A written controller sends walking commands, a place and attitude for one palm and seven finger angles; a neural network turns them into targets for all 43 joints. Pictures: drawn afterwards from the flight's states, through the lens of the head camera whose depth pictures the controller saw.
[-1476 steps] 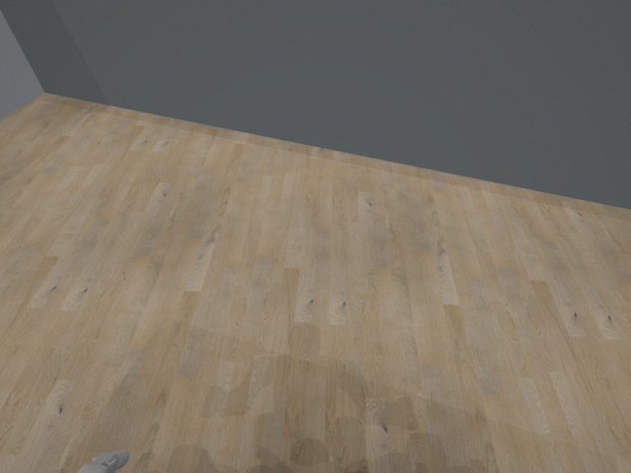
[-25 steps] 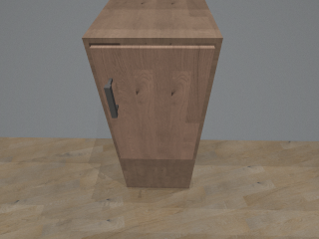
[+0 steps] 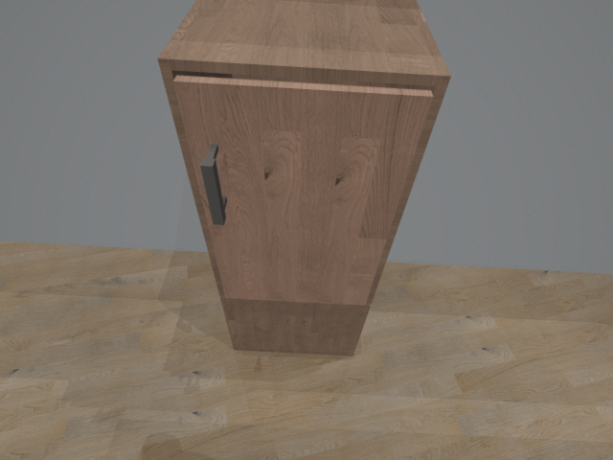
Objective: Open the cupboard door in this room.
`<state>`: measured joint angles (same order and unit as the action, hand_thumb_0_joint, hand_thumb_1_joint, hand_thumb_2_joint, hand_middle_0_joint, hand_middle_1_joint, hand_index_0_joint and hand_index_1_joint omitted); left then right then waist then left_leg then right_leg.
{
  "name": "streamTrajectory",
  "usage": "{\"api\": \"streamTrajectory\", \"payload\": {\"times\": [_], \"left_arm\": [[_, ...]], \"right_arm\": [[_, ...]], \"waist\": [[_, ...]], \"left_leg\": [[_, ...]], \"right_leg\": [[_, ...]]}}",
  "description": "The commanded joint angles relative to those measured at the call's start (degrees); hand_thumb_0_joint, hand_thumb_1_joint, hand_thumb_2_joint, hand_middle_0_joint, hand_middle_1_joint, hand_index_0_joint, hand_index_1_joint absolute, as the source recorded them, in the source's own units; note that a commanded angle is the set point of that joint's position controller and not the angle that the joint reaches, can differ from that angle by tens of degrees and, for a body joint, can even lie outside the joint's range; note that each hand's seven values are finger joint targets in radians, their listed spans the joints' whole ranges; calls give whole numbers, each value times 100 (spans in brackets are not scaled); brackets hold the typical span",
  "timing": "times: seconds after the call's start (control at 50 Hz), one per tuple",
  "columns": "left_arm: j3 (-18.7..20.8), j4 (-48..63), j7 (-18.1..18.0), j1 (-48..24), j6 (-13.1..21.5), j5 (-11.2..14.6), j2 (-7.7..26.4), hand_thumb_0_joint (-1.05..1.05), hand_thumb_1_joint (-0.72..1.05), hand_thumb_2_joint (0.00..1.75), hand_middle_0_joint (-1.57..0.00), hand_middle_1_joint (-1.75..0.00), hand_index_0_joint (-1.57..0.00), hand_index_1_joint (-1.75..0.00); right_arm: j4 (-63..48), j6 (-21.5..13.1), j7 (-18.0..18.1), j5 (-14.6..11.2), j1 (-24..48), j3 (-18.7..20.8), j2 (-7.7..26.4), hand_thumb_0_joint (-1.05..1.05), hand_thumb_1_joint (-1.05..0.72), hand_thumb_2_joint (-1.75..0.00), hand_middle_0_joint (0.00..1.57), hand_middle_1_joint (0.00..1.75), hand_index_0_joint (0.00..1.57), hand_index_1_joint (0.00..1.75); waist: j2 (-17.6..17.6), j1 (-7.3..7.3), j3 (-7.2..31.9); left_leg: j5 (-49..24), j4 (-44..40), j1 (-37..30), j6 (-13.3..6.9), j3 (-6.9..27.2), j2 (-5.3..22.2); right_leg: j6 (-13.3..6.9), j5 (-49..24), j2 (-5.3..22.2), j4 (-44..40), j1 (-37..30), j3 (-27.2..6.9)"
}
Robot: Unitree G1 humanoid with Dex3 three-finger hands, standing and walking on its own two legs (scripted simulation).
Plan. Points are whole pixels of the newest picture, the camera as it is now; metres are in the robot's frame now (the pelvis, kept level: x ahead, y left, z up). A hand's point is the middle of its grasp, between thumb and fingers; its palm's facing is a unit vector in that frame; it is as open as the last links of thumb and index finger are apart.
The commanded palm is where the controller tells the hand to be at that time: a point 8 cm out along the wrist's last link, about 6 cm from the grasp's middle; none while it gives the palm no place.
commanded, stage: look again from close up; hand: left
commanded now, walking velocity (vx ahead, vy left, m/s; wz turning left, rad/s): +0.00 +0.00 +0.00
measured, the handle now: (216, 185) +0.52 +0.19 +0.04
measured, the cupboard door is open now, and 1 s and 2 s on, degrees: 0 0 0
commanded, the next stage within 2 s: raise the hand with hooked fingers in 0.22 s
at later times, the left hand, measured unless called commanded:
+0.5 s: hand (153, 393) +0.20 +0.21 -0.02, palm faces +0.27 -0.95 -0.16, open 7.6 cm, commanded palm +0.12 +0.26 -0.05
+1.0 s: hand (155, 395) +0.20 +0.21 -0.02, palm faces -0.07 -1.00 -0.06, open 10.2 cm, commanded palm +0.16 +0.27 -0.01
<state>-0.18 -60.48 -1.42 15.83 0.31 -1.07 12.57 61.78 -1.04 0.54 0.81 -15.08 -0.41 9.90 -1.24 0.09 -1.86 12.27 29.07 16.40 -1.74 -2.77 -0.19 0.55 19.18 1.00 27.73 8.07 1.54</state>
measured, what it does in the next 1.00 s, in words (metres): lowers itself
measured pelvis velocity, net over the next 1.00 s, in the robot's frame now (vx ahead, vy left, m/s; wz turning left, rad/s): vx -0.03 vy -0.03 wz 0.03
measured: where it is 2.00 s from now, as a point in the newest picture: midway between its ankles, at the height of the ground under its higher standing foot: outside the picture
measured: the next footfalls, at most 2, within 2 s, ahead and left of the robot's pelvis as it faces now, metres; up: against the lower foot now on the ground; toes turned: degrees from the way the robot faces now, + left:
none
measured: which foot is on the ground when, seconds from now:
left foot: down 0.00-1.00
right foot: down 0.00-1.00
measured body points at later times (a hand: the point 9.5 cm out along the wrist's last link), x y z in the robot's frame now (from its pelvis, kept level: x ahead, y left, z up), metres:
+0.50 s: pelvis +0.00 +0.00 -0.01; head +0.01 -0.01 +0.44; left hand +0.18 +0.26 +0.00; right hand +0.14 -0.24 -0.12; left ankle +0.04 +0.10 -0.74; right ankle -0.04 -0.12 -0.74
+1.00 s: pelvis -0.03 -0.03 -0.08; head +0.02 -0.02 +0.37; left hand +0.20 +0.26 -0.02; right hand +0.15 -0.26 -0.16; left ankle +0.04 +0.10 -0.74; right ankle -0.04 -0.12 -0.74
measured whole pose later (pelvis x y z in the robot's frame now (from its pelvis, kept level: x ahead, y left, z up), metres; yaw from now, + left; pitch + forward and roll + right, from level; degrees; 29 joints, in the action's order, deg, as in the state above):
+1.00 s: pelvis -0.03 -0.03 -0.08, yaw +2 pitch +11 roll -3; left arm 17.0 -12.3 29.1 11.8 20.9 20.9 20.0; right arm 35.1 -13.5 6.4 -2.3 -12.2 -1.2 13.3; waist 2.3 -0.4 6.7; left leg 24.0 63.5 51.1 1.0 2.9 2.9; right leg -2.6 32.9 -2.3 62.3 41.1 6.2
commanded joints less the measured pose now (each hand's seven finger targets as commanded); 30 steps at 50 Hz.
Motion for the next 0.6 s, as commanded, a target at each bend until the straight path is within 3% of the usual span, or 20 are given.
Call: {"api": "streamTrajectory", "payload": {"times": [0.0, 0.28, 0.3, 0.32, 0.34, 0.36, 0.38, 0.4, 0.42, 0.44, 0.46, 0.48, 0.5, 0.52, 0.54, 0.56, 0.58], "left_arm": [[133, 206, -68, 204, 128, 9, 697, 0, 90, 90, -20, -30, -20, -30], [142, 87, -46, 26, 128, -16, 887, 0, 90, 90, -20, -30, -20, -30], [44, 50, -304, 454, 200, -72, 389, 0, 90, 90, -20, -30, -20, -30], [1541, 8878, -342, -3505, 1319, 984, 2162, 0, 88, 89, -20, -32, -20, -32], [1073, 7342, -431, -532, 1038, 582, 1461, 0, 85, 88, -20, -33, -20, -33], [868, 6811, -658, -300, 778, 738, 1042, 0, 83, 87, -21, -34, -21, -34], [-120, 5803, -550, 1199, 337, 881, -606, 0, 81, 86, -21, -36, -21, -36], [309, 6701, -464, -69, 545, 1022, -107, 0, 78, 85, -21, -37, -21, -37], [620, 6300, -316, 30, 780, 991, 117, 0, 76, 84, -21, -39, -21, -39], [887, 5588, -150, 374, 1082, 1034, 195, 0, 74, 83, -21, -40, -21, -40], [1167, 4779, 88, 1069, 1382, 1083, 246, 0, 71, 82, -21, -42, -21, -42], [1328, 4412, 406, 1349, 1795, 1203, 200, 0, 69, 81, -22, -43, -22, -43], [1434, 4356, 792, 1643, 2212, 1316, 184, 0, 67, 80, -22, -45, -22, -45], [1600, 4336, 1211, 1903, 2627, 1404, 231, 0, 64, 79, -22, -47, -22, -47], [1484, 4353, 1637, 1980, 2972, 1497, 177, 0, 62, 78, -22, -48, -22, -48], [1800, 4137, 2026, 2010, 3190, 1582, 478, 0, 60, 77, -22, -50, -22, -50], [1859, 4382, 2431, 1690, 3386, 1735, 655, 0, 57, 76, -22, -51, -22, -51]], "right_arm": [[-214, -123, 72, -30, 39, 146, 888, 0, -90, -90, 20, 30, 20, 30], [-215, -125, 75, -26, 561, 157, 1141, 0, -90, -90, 20, 30, 20, 30], [-535, -115, 75, -67, 410, 147, 926, 0, -90, -90, 20, 30, 20, 30], [-2336, -878, 194, -317, -46, 450, 1612, 0, -90, -90, 20, 30, 20, 30], [-2154, -1493, 409, -279, 482, 97, 1070, 0, -90, -90, 20, 30, 20, 30], [-1770, -1553, 464, -268, 404, 229, 1048, 0, -90, -90, 20, 30, 20, 30], [-1820, -1486, 380, -360, 191, 224, 754, 0, -90, -90, 20, 30, 20, 30], [-2283, -1480, 339, -316, 367, 352, 1079, 0, -90, -90, 20, 30, 20, 30], [-2377, -1468, 364, -252, 491, 451, 1152, 0, -90, -90, 20, 30, 20, 30], [-2488, -1426, 384, -192, 540, 449, 1167, 0, -90, -90, 20, 30, 20, 30], [-2616, -1388, 370, -224, 614, 477, 1129, 0, -90, -90, 20, 30, 20, 30], [-2714, -1359, 322, -176, 686, 452, 1116, 0, -90, -90, 20, 30, 20, 30], [-2834, -1355, 271, -129, 820, 491, 1126, 0, -90, -90, 20, 30, 20, 30], [-2917, -1346, 216, -118, 856, 571, 1132, 0, -90, -90, 20, 30, 20, 30], [-3083, -1377, 153, -121, 975, 602, 1146, 0, -90, -90, 20, 30, 20, 30], [-3204, -1389, 67, -192, 947, 632, 1147, 0, -90, -90, 20, 30, 20, 30], [-3369, -1427, 29, -205, 1005, 632, 1193, 0, -90, -90, 20, 30, 20, 30]], "waist": [[145, -23, 61], [170, -33, 186], [512, 10, -11], [1378, 463, 2902], [2340, -74, 2478], [1764, 40, 2238], [1225, 302, 1311], [657, 273, 724], [-13, 328, 328], [-718, 248, -91], [-987, 82, -411], [-1417, -29, -149], [-1370, -181, 166], [-1605, -327, 688], [-1330, -394, 961], [-887, -474, 1198], [-268, -418, 1415]], "left_leg": [[-878, -542, -433, -143, 682, 631], [-1322, -617, -741, -145, 694, 653], [-2659, 431, -716, 25, 529, 678], [-3183, -181, -2546, 134, 635, 184], [-3920, -602, -3422, 61, 834, 577], [-3442, -542, -2468, 330, 705, 429], [-2793, -546, -2103, 163, 677, 469], [-1974, -348, -1205, 123, 725, 408], [-826, -40, -519, 113, 634, 295], [-8, 233, 300, 125, 588, 136], [154, 535, 767, 122, 494, 50], [171, 829, 1204, 147, 502, 12], [-153, 1203, 1452, 151, 420, 2], [-423, 1537, 1700, 196, 333, 4], [-437, 1810, 1922, 219, 255, -33], [-441, 1991, 2039, 239, 248, -59], [-297, 2193, 2114, 251, 188, -94]], "right_leg": [[-243, -833, 473, -547, 363, -406], [-179, -1194, 555, -639, 250, -412], [-88, -2437, 622, -573, 539, -632], [-257, -2910, 120, 105, 429, 247], [-275, -1143, -121, 916, 1156, 289], [-241, -239, -93, 1060, 1134, 311], [-171, -104, -116, 927, 1605, 362], [-145, -200, -38, 692, 1590, 369], [-154, -140, -82, 351, 1814, 446], [-129, -14, -108, 192, 2052, 503], [-145, 59, -89, 221, 2275, 441], [-137, 55, -127, 602, 2541, 450], [-151, -496, -177, 1111, 2714, 453], [-156, -930, -200, 1598, 2698, 474], [-151, -1121, -173, 1895, 2787, 362], [-190, -1260, -107, 2082, 2734, 196], [-207, -1116, -53, 2185, 2796, 64]]}}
